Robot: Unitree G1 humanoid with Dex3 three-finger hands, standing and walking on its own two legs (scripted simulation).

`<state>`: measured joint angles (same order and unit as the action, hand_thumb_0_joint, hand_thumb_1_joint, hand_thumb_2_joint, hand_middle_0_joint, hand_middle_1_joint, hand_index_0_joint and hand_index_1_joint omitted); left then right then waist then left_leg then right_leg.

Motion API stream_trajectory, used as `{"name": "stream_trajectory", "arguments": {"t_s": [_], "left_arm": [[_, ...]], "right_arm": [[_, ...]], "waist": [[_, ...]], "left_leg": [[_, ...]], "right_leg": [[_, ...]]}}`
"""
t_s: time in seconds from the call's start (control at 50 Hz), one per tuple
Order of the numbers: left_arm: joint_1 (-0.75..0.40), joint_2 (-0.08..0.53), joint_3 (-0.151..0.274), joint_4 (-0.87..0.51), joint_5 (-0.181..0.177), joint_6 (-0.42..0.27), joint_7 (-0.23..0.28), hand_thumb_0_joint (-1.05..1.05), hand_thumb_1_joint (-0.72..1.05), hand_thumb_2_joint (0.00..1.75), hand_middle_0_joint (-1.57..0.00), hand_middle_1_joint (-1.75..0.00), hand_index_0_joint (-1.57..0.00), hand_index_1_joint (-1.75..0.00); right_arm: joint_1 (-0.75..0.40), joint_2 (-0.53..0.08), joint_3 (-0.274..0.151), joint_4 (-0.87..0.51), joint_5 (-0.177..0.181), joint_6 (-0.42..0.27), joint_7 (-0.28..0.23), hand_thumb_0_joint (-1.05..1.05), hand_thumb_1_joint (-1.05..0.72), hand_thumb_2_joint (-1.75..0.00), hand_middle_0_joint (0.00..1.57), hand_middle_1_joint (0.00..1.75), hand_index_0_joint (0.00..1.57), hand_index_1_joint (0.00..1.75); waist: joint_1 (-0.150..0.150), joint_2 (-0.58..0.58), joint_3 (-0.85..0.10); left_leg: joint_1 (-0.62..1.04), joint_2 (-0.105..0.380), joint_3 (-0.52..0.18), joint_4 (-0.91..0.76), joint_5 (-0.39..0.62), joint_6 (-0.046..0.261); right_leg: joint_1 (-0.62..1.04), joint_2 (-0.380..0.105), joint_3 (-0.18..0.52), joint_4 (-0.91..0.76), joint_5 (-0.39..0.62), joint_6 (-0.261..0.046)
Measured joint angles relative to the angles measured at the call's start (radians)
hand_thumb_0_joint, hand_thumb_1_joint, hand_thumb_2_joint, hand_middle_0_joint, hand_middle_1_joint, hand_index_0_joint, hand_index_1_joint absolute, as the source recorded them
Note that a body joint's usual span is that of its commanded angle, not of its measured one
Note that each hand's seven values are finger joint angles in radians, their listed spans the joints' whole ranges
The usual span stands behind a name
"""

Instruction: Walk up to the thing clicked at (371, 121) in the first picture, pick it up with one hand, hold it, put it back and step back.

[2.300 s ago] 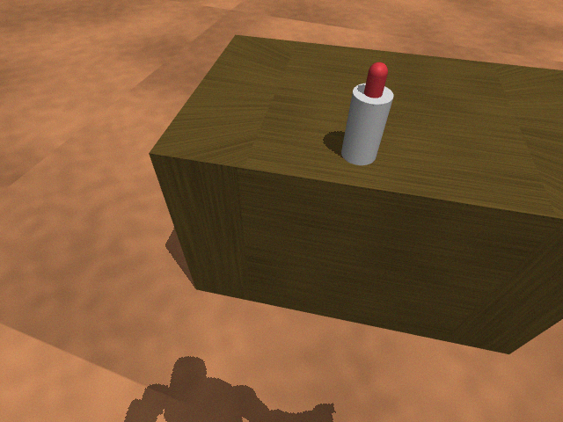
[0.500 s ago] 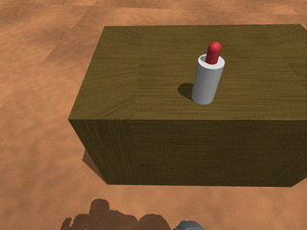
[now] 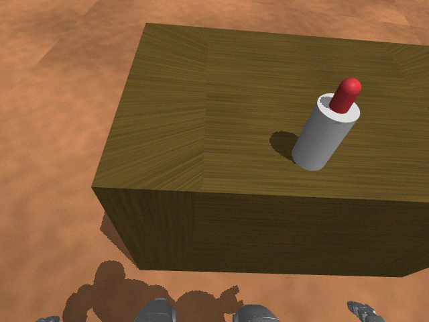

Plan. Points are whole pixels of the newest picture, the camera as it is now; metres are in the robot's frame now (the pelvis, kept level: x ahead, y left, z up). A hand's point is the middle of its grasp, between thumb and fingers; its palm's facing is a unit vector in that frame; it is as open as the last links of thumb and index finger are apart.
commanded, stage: walk up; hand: right
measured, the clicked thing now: (328, 124) +0.50 -0.23 +0.07
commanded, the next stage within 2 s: stand in 1.50 s
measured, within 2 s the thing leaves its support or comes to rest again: neither
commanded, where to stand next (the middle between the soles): +0.07 -0.03 m, yaw +1 degrees
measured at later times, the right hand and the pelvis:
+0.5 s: hand out of the picture +0.06 -0.28 -0.14, palm faces -0.04 +0.92 -0.38, open 7.4 cm; pelvis -0.01 -0.02 +0.00, yaw +0 degrees
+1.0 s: hand out of the picture +0.08 -0.28 -0.12, palm faces -0.07 +0.93 -0.37, open 7.4 cm; pelvis +0.00 -0.02 +0.03, yaw +2 degrees
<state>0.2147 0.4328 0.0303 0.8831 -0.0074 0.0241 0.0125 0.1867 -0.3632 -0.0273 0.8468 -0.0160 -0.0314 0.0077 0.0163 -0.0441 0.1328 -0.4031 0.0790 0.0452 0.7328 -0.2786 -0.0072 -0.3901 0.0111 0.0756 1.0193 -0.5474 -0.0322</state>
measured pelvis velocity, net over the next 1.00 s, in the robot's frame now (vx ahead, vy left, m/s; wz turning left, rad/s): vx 0.00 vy -0.02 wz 0.03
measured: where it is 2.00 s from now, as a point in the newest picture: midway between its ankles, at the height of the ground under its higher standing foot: outside the picture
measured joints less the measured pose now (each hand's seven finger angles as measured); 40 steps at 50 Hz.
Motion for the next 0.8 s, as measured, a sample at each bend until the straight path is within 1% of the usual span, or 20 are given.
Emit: {"name": "stream_trajectory", "arguments": {"t_s": [0.1,0.14,0.16,0.18,0.22,0.24,0.26,0.28,0.3,0.32,0.34,0.36,0.42,0.44,0.46,0.48,0.5,0.56,0.66,0.8], "left_arm": [[-0.016,-0.007,0.016,0.016,0.016,0.001,-0.022,0.0,0.91,0.9,-0.21,-0.3,-0.2,-0.3],[-0.013,-0.012,0.023,0.02,0.024,-0.004,-0.026,0.0,0.91,0.9,-0.21,-0.3,-0.2,-0.3],[-0.013,-0.017,0.027,0.024,0.03,-0.008,-0.025,0.0,0.91,0.9,-0.21,-0.3,-0.2,-0.3],[-0.012,-0.026,0.031,0.027,0.038,-0.011,-0.025,0.0,0.91,0.9,-0.21,-0.3,-0.2,-0.3],[-0.004,-0.031,0.028,0.028,0.044,-0.012,-0.029,0.0,0.91,0.9,-0.21,-0.3,-0.2,-0.3],[-0.002,-0.035,0.025,0.03,0.044,-0.011,-0.029,0.0,0.91,0.9,-0.21,-0.3,-0.2,-0.3],[-0.001,-0.04,0.021,0.032,0.044,-0.011,-0.028,0.0,0.91,0.9,-0.21,-0.3,-0.2,-0.3],[0.0,-0.045,0.018,0.034,0.046,-0.012,-0.026,0.0,0.91,0.9,-0.21,-0.3,-0.2,-0.3],[-0.001,-0.047,0.014,0.035,0.045,-0.012,-0.026,0.0,0.91,0.9,-0.21,-0.3,-0.2,-0.3],[-0.006,-0.045,0.012,0.036,0.042,-0.009,-0.027,0.0,0.91,0.9,-0.21,-0.3,-0.2,-0.3],[-0.017,-0.04,0.013,0.037,0.037,-0.006,-0.026,0.01,0.91,0.9,-0.21,-0.3,-0.2,-0.3],[-0.03,-0.039,0.014,0.04,0.031,-0.002,-0.024,0.01,0.91,0.9,-0.21,-0.3,-0.2,-0.3],[-0.058,-0.038,0.014,0.047,0.021,-0.001,-0.021,0.01,0.91,0.9,-0.21,-0.3,-0.2,-0.3],[-0.064,-0.035,0.016,0.049,0.02,-0.006,-0.021,0.01,0.91,0.9,-0.21,-0.3,-0.2,-0.3],[-0.07,-0.035,0.017,0.054,0.021,-0.013,-0.021,0.01,0.91,0.9,-0.21,-0.3,-0.2,-0.3],[-0.074,-0.037,0.017,0.059,0.023,-0.02,-0.022,0.01,0.91,0.9,-0.21,-0.3,-0.2,-0.3],[-0.076,-0.038,0.014,0.065,0.023,-0.024,-0.024,0.0,0.91,0.9,-0.21,-0.3,-0.2,-0.3],[-0.087,-0.048,0.003,0.092,0.022,-0.019,-0.031,0.0,0.91,0.9,-0.21,-0.3,-0.2,-0.3],[-0.114,-0.075,-0.007,0.132,0.021,-0.016,-0.037,0.01,0.91,0.9,-0.21,-0.3,-0.2,-0.3],[-0.144,-0.082,-0.003,0.174,0.015,-0.014,-0.04,0.01,0.91,0.9,-0.21,-0.3,-0.2,-0.3]], "right_arm": [[-0.024,-0.016,0.005,-0.014,-0.006,0.002,-0.007,0.01,-0.9,-0.89,0.21,0.3,0.21,0.3],[-0.028,-0.033,0.002,-0.015,-0.003,0.01,-0.009,0.0,-0.9,-0.89,0.21,0.3,0.21,0.3],[-0.031,-0.043,0.0,-0.011,0.001,0.015,-0.01,0.0,-0.9,-0.89,0.21,0.3,0.21,0.3],[-0.034,-0.051,-0.004,-0.004,0.006,0.023,-0.014,0.01,-0.9,-0.89,0.21,0.3,0.21,0.3],[-0.036,-0.052,-0.01,0.019,0.013,0.036,-0.025,0.01,-0.9,-0.89,0.21,0.3,0.21,0.3],[-0.035,-0.055,-0.011,0.03,0.016,0.038,-0.027,0.01,-0.9,-0.89,0.21,0.3,0.2,0.3],[-0.033,-0.058,-0.012,0.039,0.021,0.036,-0.027,0.01,-0.9,-0.89,0.21,0.3,0.2,0.3],[-0.031,-0.061,-0.013,0.048,0.025,0.031,-0.027,0.01,-0.9,-0.89,0.21,0.3,0.2,0.3],[-0.026,-0.061,-0.012,0.055,0.027,0.022,-0.026,0.01,-0.9,-0.89,0.2,0.3,0.2,0.3],[-0.019,-0.058,-0.012,0.062,0.026,0.011,-0.026,0.01,-0.9,-0.89,0.2,0.3,0.2,0.3],[-0.016,-0.047,-0.011,0.072,0.02,0.001,-0.026,0.01,-0.9,-0.89,0.2,0.3,0.2,0.3],[-0.009,-0.04,-0.006,0.08,0.014,-0.006,-0.024,0.01,-0.9,-0.89,0.2,0.3,0.2,0.3],[0.01,-0.024,0.011,0.099,0.005,-0.011,-0.012,0.01,-0.9,-0.89,0.2,0.3,0.2,0.3],[0.014,-0.02,0.018,0.105,0.004,-0.008,-0.011,0.01,-0.9,-0.89,0.21,0.3,0.2,0.3],[0.013,-0.016,0.022,0.113,0.006,-0.005,-0.011,0.01,-0.9,-0.89,0.21,0.3,0.2,0.3],[0.009,-0.014,0.026,0.122,0.009,0.0,-0.01,0.01,-0.9,-0.89,0.21,0.3,0.2,0.3],[0.006,-0.01,0.028,0.132,0.012,0.005,-0.01,0.01,-0.9,-0.89,0.21,0.3,0.2,0.3],[-0.001,-0.008,0.028,0.158,0.013,0.006,-0.005,0.01,-0.9,-0.89,0.21,0.3,0.2,0.3],[-0.012,-0.014,0.032,0.199,0.01,0.004,0.003,0.01,-0.9,-0.89,0.21,0.3,0.2,0.3],[-0.027,-0.007,0.038,0.241,0.005,0.001,0.005,0.01,-0.9,-0.89,0.2,0.3,0.2,0.3]], "waist": [[-0.007,0.012,0.002],[-0.006,0.024,-0.003],[-0.004,0.038,-0.004],[-0.006,0.058,0.0],[0.002,0.052,-0.009],[0.006,0.047,-0.012],[0.007,0.048,-0.016],[0.005,0.049,-0.019],[0.002,0.048,-0.024],[-0.003,0.044,-0.026],[-0.003,0.023,-0.02],[-0.002,0.014,-0.017],[-0.006,0.023,-0.025],[-0.006,0.023,-0.03],[-0.006,0.027,-0.032],[-0.011,0.033,-0.033],[-0.016,0.033,-0.038],[-0.025,0.028,-0.053],[-0.028,0.048,-0.072],[-0.025,0.045,-0.082]], "left_leg": [[-0.024,0.022,0.005,0.009,-0.001,-0.004],[-0.043,0.03,0.004,0.033,-0.011,-0.01],[-0.053,0.04,-0.001,0.054,-0.02,-0.016],[-0.062,0.048,-0.017,0.073,-0.024,-0.008],[-0.067,0.007,-0.05,0.127,-0.15,0.015],[-0.063,-0.017,-0.06,0.156,-0.195,0.023],[-0.053,-0.034,-0.064,0.168,-0.209,0.029],[-0.032,-0.043,-0.058,0.145,-0.193,0.033],[0.0,-0.049,-0.044,0.086,-0.149,0.036],[0.028,-0.056,-0.036,0.024,-0.074,0.029],[0.041,-0.07,-0.027,0.003,-0.051,0.015],[0.044,-0.075,-0.024,-0.001,-0.051,0.008],[0.043,-0.058,-0.045,-0.002,-0.055,0.001],[0.042,-0.053,-0.049,-0.004,-0.053,-0.006],[0.043,-0.045,-0.056,-0.005,-0.051,-0.014],[0.046,-0.04,-0.066,-0.011,-0.045,-0.02],[0.051,-0.041,-0.07,-0.025,-0.037,-0.018],[0.085,-0.056,-0.067,-0.089,-0.003,-0.022],[0.122,-0.05,-0.076,-0.165,0.038,-0.026],[0.158,-0.047,-0.089,-0.253,0.082,-0.032]], "right_leg": [[0.024,-0.019,-0.071,-0.117,0.023,0.004],[0.066,-0.019,-0.093,-0.227,0.086,-0.001],[0.083,-0.011,-0.1,-0.269,0.125,0.008],[0.086,0.0,-0.109,-0.27,0.133,0.019],[0.076,-0.012,-0.1,-0.246,0.121,0.023],[0.074,-0.02,-0.092,-0.242,0.118,0.023],[0.074,-0.026,-0.088,-0.243,0.119,0.024],[0.073,-0.031,-0.085,-0.245,0.121,0.028],[0.07,-0.036,-0.084,-0.243,0.119,0.033],[0.066,-0.044,-0.085,-0.233,0.114,0.038],[0.061,-0.059,-0.077,-0.217,0.111,0.037],[0.056,-0.061,-0.069,-0.205,0.117,0.03],[0.065,-0.038,-0.069,-0.223,0.072,0.009],[0.079,-0.037,-0.073,-0.264,0.114,0.005],[0.09,-0.033,-0.081,-0.291,0.165,0.018],[0.098,-0.028,-0.091,-0.305,0.176,0.027],[0.103,-0.029,-0.095,-0.314,0.176,0.03],[0.121,-0.044,-0.094,-0.339,0.182,0.035],[0.167,-0.038,-0.106,-0.427,0.226,0.035],[0.212,-0.033,-0.121,-0.526,0.273,0.034]]}}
